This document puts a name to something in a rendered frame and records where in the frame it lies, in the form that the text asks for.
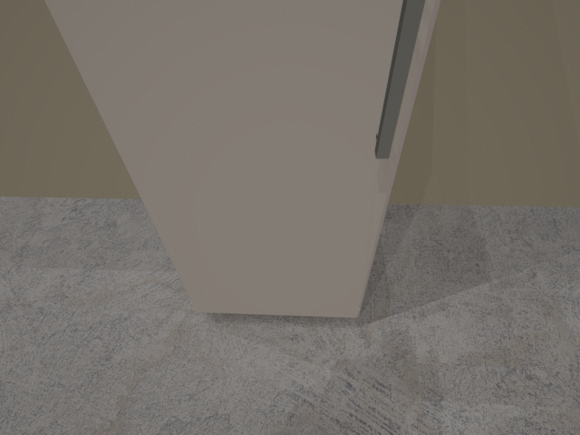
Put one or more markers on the handle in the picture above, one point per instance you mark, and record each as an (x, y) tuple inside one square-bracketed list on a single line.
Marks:
[(408, 28)]

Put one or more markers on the fridge door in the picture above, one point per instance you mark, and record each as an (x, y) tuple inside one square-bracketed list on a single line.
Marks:
[(249, 128)]

